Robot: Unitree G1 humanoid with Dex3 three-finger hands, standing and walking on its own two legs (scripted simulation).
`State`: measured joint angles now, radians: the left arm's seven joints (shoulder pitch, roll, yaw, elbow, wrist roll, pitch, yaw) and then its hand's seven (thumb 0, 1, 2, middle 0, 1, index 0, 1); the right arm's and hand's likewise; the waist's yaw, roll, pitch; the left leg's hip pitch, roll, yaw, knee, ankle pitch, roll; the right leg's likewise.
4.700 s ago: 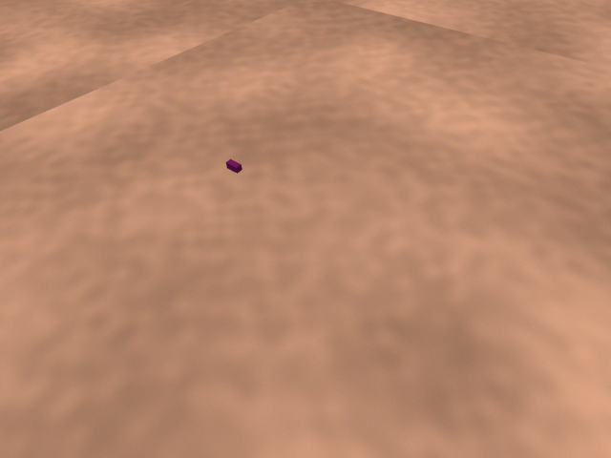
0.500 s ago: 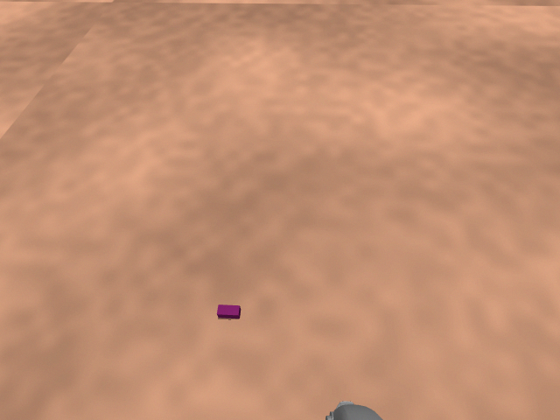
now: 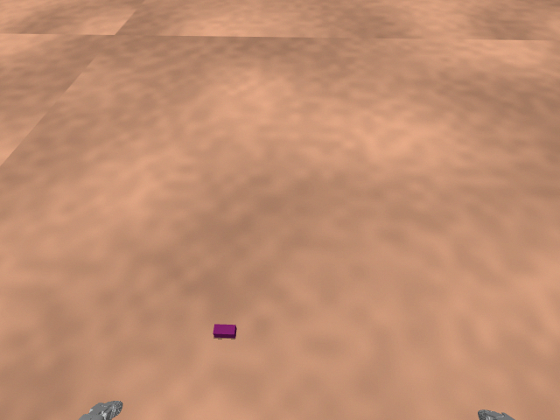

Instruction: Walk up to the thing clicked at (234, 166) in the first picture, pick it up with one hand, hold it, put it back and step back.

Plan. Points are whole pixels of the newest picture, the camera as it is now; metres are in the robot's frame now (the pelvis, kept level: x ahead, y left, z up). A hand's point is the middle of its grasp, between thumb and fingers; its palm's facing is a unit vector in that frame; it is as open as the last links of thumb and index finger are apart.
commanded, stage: walk up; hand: left
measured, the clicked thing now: (225, 331) +0.53 +0.23 -0.75
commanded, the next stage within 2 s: none
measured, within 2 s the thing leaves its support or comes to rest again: neither
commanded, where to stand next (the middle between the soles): +0.12 -0.02 m, yaw -1 degrees
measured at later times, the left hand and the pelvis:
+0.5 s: hand out of the picture +0.08 +0.22 -0.14, palm faces -0.01 -0.95 -0.33, open 7.4 cm; pelvis +0.01 -0.02 +0.01, yaw +0 degrees
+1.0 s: hand out of the picture +0.14 +0.23 -0.14, palm faces -0.02 -0.95 -0.32, open 7.4 cm; pelvis +0.03 -0.01 +0.02, yaw -1 degrees
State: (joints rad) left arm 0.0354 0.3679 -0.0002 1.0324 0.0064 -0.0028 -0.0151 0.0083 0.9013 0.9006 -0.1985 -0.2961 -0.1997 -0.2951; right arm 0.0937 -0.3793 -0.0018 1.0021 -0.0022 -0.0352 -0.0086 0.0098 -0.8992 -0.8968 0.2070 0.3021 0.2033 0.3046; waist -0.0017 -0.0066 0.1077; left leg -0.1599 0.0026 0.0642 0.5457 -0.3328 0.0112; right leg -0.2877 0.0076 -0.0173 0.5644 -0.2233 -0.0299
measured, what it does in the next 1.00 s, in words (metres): stands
